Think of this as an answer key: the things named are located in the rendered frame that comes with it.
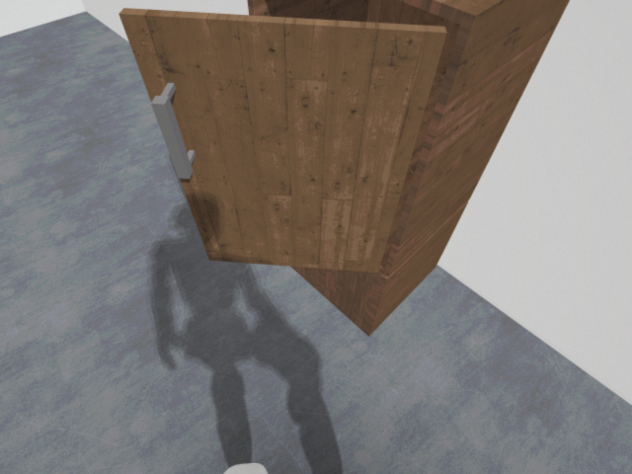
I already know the cupboard door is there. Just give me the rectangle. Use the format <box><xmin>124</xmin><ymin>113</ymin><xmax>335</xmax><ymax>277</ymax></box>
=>
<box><xmin>119</xmin><ymin>8</ymin><xmax>447</xmax><ymax>273</ymax></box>

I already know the handle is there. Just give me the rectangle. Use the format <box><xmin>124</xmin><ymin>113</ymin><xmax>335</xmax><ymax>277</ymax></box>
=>
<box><xmin>151</xmin><ymin>83</ymin><xmax>196</xmax><ymax>179</ymax></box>

